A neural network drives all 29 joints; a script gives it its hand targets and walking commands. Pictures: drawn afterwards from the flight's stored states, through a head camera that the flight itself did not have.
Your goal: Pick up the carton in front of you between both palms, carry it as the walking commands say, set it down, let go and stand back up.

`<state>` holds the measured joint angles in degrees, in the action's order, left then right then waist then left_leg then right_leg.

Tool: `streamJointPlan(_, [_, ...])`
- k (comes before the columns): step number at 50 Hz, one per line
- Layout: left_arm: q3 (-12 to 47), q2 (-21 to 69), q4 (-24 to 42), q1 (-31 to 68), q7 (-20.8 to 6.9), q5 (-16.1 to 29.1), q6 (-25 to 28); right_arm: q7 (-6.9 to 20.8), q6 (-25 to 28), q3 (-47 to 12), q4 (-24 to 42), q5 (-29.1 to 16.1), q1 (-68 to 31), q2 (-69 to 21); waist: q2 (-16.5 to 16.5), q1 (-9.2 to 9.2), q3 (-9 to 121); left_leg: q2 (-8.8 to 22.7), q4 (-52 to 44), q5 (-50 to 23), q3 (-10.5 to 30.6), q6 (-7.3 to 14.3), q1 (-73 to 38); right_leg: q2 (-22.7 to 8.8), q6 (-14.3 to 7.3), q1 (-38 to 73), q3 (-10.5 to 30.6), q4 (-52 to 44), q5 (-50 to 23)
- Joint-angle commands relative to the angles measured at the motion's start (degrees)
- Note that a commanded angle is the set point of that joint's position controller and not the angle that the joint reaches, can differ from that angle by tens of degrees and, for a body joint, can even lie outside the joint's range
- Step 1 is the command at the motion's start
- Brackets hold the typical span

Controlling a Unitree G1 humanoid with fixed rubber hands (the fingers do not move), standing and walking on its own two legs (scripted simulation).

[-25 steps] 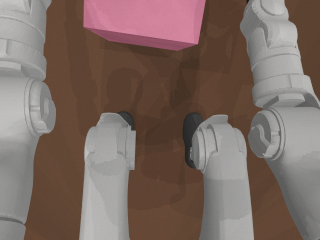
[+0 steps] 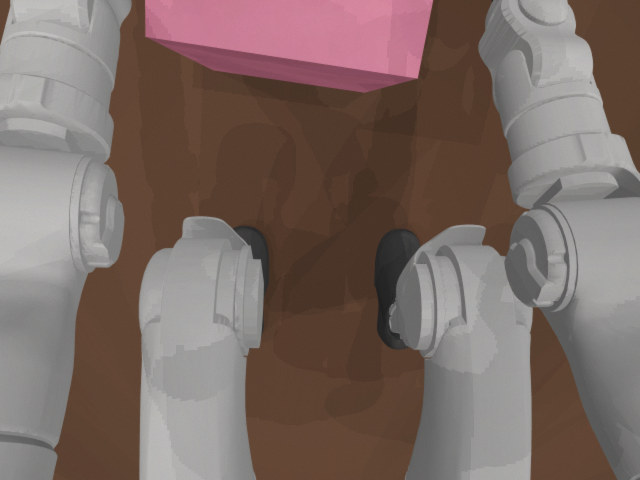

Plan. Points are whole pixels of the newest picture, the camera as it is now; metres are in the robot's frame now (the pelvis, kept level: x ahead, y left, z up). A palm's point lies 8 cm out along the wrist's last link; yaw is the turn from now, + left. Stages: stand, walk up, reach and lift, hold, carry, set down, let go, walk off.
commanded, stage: reach and lift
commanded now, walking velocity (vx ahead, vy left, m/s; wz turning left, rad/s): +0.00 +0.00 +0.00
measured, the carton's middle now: out of the picture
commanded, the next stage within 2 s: none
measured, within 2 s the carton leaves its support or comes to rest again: leaves its support in 0.58 s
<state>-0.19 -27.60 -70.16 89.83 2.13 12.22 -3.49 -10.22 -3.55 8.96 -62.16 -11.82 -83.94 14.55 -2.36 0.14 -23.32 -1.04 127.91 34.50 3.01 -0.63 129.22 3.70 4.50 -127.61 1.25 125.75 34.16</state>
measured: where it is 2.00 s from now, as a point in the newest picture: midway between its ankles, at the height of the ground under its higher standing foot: (322, 307)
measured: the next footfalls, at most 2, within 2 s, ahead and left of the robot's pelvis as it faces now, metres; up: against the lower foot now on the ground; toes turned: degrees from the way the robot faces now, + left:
none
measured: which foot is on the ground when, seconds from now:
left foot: down 0.00-1.00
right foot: down 0.00-1.00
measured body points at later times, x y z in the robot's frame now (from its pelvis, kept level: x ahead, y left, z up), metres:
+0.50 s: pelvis +0.00 +0.00 +0.00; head +0.37 +0.05 +0.24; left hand +0.57 +0.21 -0.18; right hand +0.56 -0.10 -0.17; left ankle +0.10 +0.12 -0.33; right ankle +0.11 -0.13 -0.33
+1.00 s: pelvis -0.01 -0.01 +0.09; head +0.26 +0.03 +0.44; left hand +0.50 +0.21 +0.01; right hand +0.52 -0.10 +0.01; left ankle +0.10 +0.12 -0.33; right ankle +0.12 -0.14 -0.33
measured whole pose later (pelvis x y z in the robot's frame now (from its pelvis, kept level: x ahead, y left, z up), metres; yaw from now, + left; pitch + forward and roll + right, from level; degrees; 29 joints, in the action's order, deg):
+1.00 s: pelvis -0.01 -0.01 +0.09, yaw +4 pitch +41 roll -2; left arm -23.5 -8.8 -51.8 71.0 0.1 -13.2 -21.3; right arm -7.6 -19.7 32.6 -43.3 12.6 -66.4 -2.3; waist -1.5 0.5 3.9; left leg -6.4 107.2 27.5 6.2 -4.0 121.1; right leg 7.4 5.1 -119.3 4.2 106.8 29.4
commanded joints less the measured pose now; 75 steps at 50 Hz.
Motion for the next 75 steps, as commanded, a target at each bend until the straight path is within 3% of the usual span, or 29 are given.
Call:
streamJointPlan(1, [-0.92,-6.12,4.45,16.07,-0.33,-0.49,0.91,-0.05,0.82,1.35,3.93,0.90,-13.20,5.23,5.27,-0.04,67.36,0.70,-11.39,-20.33,-3.09,-1.01,-33.80,0.50,-0.87,30.61,-5.94,-8.12,-19.24])
streamJointPlan(9, [1.90,1.16,3.37,21.25,-1.42,-0.01,0.50,0.62,0.47,-0.36,4.85,1.61,-19.90,-2.16,4.11,0.83,65.56,-0.15,-12.62,-16.34,-3.29,-0.64,-32.52,1.54,-1.42,34.67,-5.43,-8.98,-17.48])
streamJointPlan(11, [2.52,7.63,3.10,22.94,-2.64,-0.66,-0.01,1.19,0.14,1.01,4.66,4.41,-21.33,-6.02,4.16,-1.05,64.57,-0.97,-12.58,-15.74,-3.17,-0.78,-32.64,2.24,-1.67,35.79,-5.60,-9.21,-17.27])
streamJointPlan(12, [4.40,16.61,4.27,25.86,-4.37,-0.80,-0.66,2.57,-0.30,0.59,5.70,6.14,-24.08,-13.09,4.79,-2.18,64.17,-1.67,-12.44,-15.58,-3.01,-0.82,-33.05,2.79,-2.06,35.80,-5.50,-9.15,-17.21])
streamJointPlan(15, [6.60,44.05,6.32,31.04,-11.86,-3.38,-3.07,10.34,-3.08,-2.38,7.14,8.53,-31.84,-40.33,5.01,-1.24,60.02,-3.67,-11.67,-15.74,-3.74,-0.34,-30.95,4.65,-2.49,31.96,-6.19,-7.61,-15.30])
streamJointPlan(18, [3.96,54.41,9.61,27.79,-16.19,-4.95,-5.16,15.06,-5.21,-2.64,9.28,9.18,-32.39,-50.49,3.37,0.24,58.88,-4.34,-11.24,-16.84,-4.94,0.50,-27.92,5.01,-2.99,29.30,-7.10,-6.77,-15.86])
streamJointPlan(21, [3.52,58.37,12.74,25.84,-17.49,-4.99,-6.19,16.40,-6.03,-3.70,11.34,8.24,-31.64,-54.75,1.91,1.04,61.82,-4.43,-10.97,-19.56,-5.10,1.00,-27.98,4.97,-3.26,28.47,-7.54,-6.23,-18.32])
streamJointPlan(25, [7.08,62.61,19.96,26.81,-16.97,-2.85,-6.76,16.59,-6.39,-7.96,15.96,4.16,-33.61,-59.83,2.59,2.36,73.50,-4.46,-10.41,-27.67,-5.04,0.79,-35.42,5.24,-3.31,30.09,-7.63,-5.27,-24.24])
streamJointPlan(31, [14.10,68.79,38.71,31.87,-13.43,0.83,-8.67,14.53,-8.25,-18.03,29.90,-1.67,-38.02,-66.60,6.03,3.79,110.23,-5.47,-10.64,-46.81,-5.34,-0.40,-62.66,6.67,-2.14,34.58,-9.03,-7.30,-32.53])
streamJointPlan(34, [15.51,72.72,43.32,29.57,-11.58,-0.57,-11.16,13.45,-9.95,-21.00,36.14,-0.94,-37.46,-67.23,7.02,3.46,119.40,-6.51,-13.60,-44.24,-6.63,-1.42,-66.31,7.43,-2.14,37.85,-9.26,-10.31,-30.72])
streamJointPlan(36, [14.76,74.87,40.56,25.36,-11.57,-2.28,-12.94,13.56,-11.21,-20.45,35.78,0.75,-35.57,-67.60,7.05,2.97,114.80,-7.07,-16.34,-38.03,-7.29,-1.75,-61.94,7.79,-2.28,37.72,-9.21,-12.74,-26.72])
streamJointPlan(38, [12.52,77.15,35.13,20.80,-12.34,-4.74,-14.30,14.04,-12.47,-17.67,31.33,3.47,-31.95,-68.71,7.20,2.21,103.01,-7.20,-19.38,-29.78,-7.81,-2.02,-53.64,7.87,-2.29,34.93,-8.94,-15.81,-21.10])
streamJointPlan(41, [5.77,78.90,25.17,16.63,-14.00,-10.19,-15.47,14.99,-14.04,-8.89,22.09,10.70,-26.85,-69.20,6.75,0.22,83.69,-7.08,-24.68,-14.51,-8.05,-1.57,-39.65,7.59,-2.74,30.55,-8.58,-21.04,-10.52])
streamJointPlan(44, [-1.21,78.49,20.59,15.47,-15.55,-14.86,-15.94,15.83,-14.95,-2.41,17.73,16.00,-24.59,-68.88,6.30,-0.50,77.74,-7.45,-28.62,-8.77,-8.08,-0.99,-35.52,7.63,-3.16,30.63,-7.99,-25.37,-6.81])
streamJointPlan(50, [-4.89,78.95,20.19,15.42,-16.30,-17.93,-15.77,16.86,-15.07,-2.25,18.57,17.48,-25.46,-71.25,4.13,0.60,84.08,-7.79,-33.48,-10.07,-8.39,-0.62,-40.16,7.48,-2.75,36.37,-7.67,-30.91,-8.34])
streamJointPlan(55, [-0.53,82.20,25.54,15.06,-16.14,-16.16,-16.43,17.75,-16.07,-8.59,22.88,14.24,-25.02,-75.47,2.54,2.00,94.62,-7.88,-36.61,-14.08,-8.69,-0.74,-48.63,7.67,-1.93,43.70,-7.68,-34.12,-11.58])
streamJointPlan(60, [5.65,86.14,30.95,11.28,-16.09,-13.08,-17.90,18.74,-17.50,-14.59,25.94,11.26,-20.11,-79.02,2.93,2.55,100.22,-7.98,-39.67,-19.14,-8.32,-1.08,-57.26,7.89,-1.54,49.18,-7.12,-37.08,-15.47])
streamJointPlan(67, [10.90,90.13,33.91,2.81,-15.49,-10.99,-18.09,19.40,-17.44,-17.87,26.26,10.36,-9.83,-80.58,4.77,1.09,95.39,-8.16,-45.11,-22.91,-6.78,-1.98,-64.66,7.99,-1.87,53.51,-5.69,-42.62,-18.51])
streamJointPlan(75, [11.13,92.21,32.72,-6.44,-13.92,-12.49,-16.09,19.70,-15.62,-18.13,24.40,11.54,0.14,-81.50,5.30,0.45,85.33,-8.25,-53.56,-22.12,-4.57,-1.88,-72.18,7.62,-2.38,59.29,-3.71,-51.05,-17.50])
